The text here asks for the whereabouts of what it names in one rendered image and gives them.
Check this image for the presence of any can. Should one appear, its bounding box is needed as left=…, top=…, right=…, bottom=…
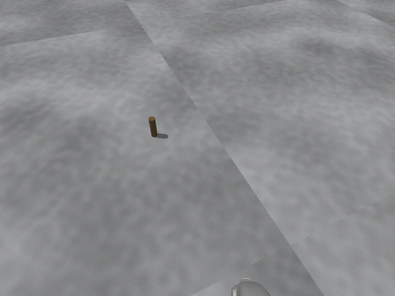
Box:
left=149, top=117, right=157, bottom=137

